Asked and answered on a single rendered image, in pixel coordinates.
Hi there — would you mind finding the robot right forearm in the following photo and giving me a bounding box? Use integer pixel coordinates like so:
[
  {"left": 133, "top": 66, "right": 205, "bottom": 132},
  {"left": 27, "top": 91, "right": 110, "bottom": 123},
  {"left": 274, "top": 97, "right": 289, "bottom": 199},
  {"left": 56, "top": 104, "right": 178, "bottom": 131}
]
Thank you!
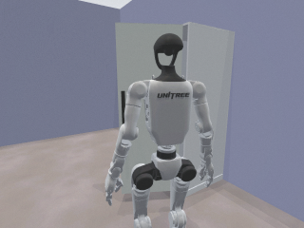
[{"left": 199, "top": 127, "right": 214, "bottom": 164}]

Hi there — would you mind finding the robot left upper arm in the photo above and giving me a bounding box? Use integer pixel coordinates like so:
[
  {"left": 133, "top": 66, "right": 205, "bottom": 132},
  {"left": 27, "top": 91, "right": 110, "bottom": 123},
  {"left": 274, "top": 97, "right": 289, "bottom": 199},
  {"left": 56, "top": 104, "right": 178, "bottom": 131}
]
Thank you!
[{"left": 123, "top": 80, "right": 149, "bottom": 141}]

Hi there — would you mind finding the robot left hand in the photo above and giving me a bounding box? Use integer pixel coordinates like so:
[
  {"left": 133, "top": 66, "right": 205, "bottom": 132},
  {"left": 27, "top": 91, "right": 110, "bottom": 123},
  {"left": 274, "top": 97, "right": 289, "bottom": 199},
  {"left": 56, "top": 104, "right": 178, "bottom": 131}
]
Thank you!
[{"left": 104, "top": 174, "right": 124, "bottom": 206}]

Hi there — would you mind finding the robot right upper arm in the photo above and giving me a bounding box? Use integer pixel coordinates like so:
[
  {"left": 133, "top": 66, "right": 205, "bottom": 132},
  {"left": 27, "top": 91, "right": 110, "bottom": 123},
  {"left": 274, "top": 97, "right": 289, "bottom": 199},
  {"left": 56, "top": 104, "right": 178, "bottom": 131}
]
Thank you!
[{"left": 187, "top": 80, "right": 213, "bottom": 134}]

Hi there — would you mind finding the handle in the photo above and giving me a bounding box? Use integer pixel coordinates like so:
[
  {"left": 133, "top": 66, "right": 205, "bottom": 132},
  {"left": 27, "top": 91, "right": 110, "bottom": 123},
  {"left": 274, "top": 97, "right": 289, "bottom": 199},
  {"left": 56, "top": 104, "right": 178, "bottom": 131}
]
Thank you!
[{"left": 121, "top": 90, "right": 125, "bottom": 124}]

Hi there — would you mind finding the robot left forearm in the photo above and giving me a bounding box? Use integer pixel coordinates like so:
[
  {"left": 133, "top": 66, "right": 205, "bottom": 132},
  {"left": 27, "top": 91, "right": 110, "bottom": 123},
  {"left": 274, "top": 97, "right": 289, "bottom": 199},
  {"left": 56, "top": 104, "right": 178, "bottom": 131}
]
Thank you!
[{"left": 108, "top": 124, "right": 132, "bottom": 178}]

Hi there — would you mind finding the robot torso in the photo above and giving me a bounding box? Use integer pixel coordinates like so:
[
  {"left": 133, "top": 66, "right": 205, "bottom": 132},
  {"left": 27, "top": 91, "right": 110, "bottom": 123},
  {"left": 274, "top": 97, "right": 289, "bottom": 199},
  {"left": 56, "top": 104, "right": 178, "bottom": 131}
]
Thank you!
[{"left": 143, "top": 75, "right": 193, "bottom": 181}]

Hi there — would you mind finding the robot right hand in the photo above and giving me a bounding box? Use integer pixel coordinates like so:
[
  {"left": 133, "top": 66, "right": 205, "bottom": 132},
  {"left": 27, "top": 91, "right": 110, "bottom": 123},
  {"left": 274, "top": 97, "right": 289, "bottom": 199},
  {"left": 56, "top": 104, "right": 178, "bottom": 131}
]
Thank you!
[{"left": 197, "top": 161, "right": 214, "bottom": 188}]

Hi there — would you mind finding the fridge door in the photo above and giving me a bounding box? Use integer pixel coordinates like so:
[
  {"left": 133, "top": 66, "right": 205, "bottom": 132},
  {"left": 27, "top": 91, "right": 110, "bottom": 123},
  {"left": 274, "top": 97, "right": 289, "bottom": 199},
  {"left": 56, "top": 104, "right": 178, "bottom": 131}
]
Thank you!
[{"left": 115, "top": 22, "right": 183, "bottom": 194}]

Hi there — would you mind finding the humanoid robot head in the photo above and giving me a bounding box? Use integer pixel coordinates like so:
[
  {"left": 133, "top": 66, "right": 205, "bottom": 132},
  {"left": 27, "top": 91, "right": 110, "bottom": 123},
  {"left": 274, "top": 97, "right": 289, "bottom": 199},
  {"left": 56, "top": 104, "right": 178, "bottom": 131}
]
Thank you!
[{"left": 153, "top": 33, "right": 186, "bottom": 82}]

